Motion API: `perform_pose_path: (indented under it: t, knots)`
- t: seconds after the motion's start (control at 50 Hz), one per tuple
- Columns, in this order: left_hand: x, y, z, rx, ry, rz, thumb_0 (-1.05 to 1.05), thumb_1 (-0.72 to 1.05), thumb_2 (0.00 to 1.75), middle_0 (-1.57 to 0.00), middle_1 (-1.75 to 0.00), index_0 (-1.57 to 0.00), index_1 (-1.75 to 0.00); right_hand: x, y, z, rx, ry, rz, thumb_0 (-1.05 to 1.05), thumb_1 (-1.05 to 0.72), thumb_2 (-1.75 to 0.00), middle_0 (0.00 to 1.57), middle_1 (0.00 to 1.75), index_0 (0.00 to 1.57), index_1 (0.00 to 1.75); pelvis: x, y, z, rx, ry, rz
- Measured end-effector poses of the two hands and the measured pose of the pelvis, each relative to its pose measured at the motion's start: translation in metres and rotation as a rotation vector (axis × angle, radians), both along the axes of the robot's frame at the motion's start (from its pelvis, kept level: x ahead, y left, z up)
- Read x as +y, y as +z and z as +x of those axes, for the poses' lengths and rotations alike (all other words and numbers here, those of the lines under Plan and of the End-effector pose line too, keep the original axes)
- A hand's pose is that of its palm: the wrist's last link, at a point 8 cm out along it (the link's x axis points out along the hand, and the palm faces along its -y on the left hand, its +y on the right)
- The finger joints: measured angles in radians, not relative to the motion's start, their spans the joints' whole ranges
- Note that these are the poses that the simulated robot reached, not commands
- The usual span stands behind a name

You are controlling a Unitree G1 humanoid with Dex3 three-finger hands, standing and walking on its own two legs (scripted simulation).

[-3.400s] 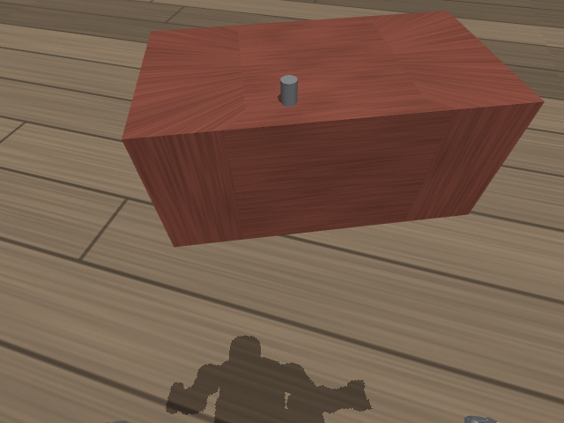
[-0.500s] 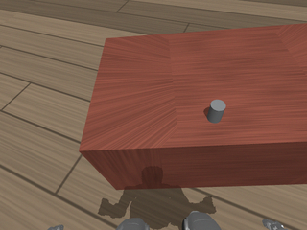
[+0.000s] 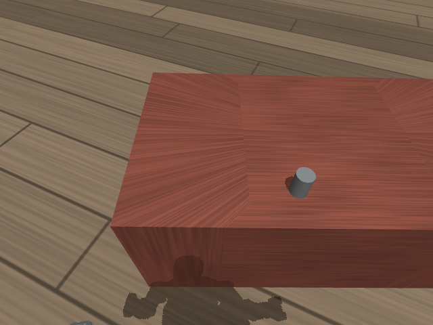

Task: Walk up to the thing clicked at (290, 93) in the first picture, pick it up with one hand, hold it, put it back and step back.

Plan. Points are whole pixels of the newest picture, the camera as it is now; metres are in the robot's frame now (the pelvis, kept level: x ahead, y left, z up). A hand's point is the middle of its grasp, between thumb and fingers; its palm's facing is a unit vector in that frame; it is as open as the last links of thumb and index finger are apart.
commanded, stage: walk up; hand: right
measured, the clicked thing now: (301, 183) +0.48 -0.23 -0.14
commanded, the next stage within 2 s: stand in 1.36 s
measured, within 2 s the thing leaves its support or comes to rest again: neither
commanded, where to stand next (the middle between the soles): +0.06 -0.01 m, yaw -1 degrees
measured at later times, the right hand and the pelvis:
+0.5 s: hand out of the picture +0.12 -0.27 -0.15, palm faces -0.05 +0.95 -0.32, open 7.3 cm; pelvis +0.02 -0.02 +0.01, yaw +1 degrees
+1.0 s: hand out of the picture +0.08 -0.27 -0.16, palm faces -0.03 +0.94 -0.34, open 7.4 cm; pelvis +0.02 -0.02 +0.01, yaw +1 degrees
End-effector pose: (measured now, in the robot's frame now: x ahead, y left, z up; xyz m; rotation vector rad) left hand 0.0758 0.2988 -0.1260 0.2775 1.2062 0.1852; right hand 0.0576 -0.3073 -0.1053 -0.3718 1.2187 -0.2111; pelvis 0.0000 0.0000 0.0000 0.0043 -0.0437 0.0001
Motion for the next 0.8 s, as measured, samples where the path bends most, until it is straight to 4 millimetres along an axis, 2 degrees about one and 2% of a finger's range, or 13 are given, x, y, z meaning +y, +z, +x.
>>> perform_pose_path:
  t: [0.18,0.28,0.36,0.46,0.58,0.8]
  knots:
    - [0.001,0.01,-0.017,0.068,0.048,0.037,0.0,0.91,0.9,-0.21,-0.3,-0.2,-0.3,0.005,-0.008,0.045,-0.05,0.024,0.048,0.0,-0.9,-0.9,0.2,0.3,0.2,0.3,-0.006,0.003,0.011,0.001,0.011,0.0]
    - [-0.006,0.015,-0.015,0.064,0.061,0.046,0.0,0.91,0.9,-0.21,-0.3,-0.2,-0.3,0.007,-0.011,0.064,-0.074,0.037,0.074,0.0,-0.9,-0.9,0.2,0.3,0.2,0.3,-0.01,0.004,0.014,0.001,0.016,0.001]
    - [-0.012,0.016,-0.009,0.049,0.063,0.043,0.0,0.91,0.9,-0.21,-0.3,-0.2,-0.3,0.006,-0.011,0.069,-0.077,0.039,0.083,0.0,-0.91,-0.9,0.2,0.3,0.2,0.3,-0.015,0.005,0.015,0.001,0.018,0.001]
    - [-0.021,0.015,0.0,0.032,0.056,0.032,0.0,0.91,0.9,-0.21,-0.3,-0.2,-0.3,-0.001,-0.011,0.064,-0.056,0.031,0.078,0.0,-0.91,-0.9,0.2,0.3,0.2,0.3,-0.019,0.005,0.016,0.003,0.02,0.0]
    - [-0.028,0.013,0.01,0.017,0.042,0.018,0.0,0.9,0.9,-0.21,-0.3,-0.2,-0.3,-0.01,-0.01,0.048,-0.022,0.007,0.059,0.0,-0.91,-0.9,0.2,0.3,0.2,0.3,-0.022,0.006,0.017,0.005,0.019,-0.002]
    - [-0.028,0.011,0.021,0.007,0.021,0.013,0.0,0.9,0.9,-0.21,-0.3,-0.2,-0.3,-0.016,-0.01,0.019,0.034,-0.026,0.038,0.0,-0.91,-0.9,0.2,0.3,0.2,0.3,-0.022,0.005,0.016,0.007,0.013,-0.003]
